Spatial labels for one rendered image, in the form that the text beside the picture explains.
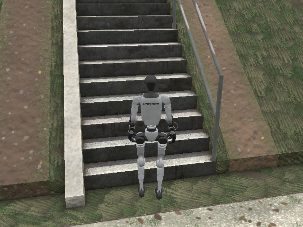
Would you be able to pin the stairs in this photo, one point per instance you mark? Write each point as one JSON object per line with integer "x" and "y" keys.
{"x": 120, "y": 43}

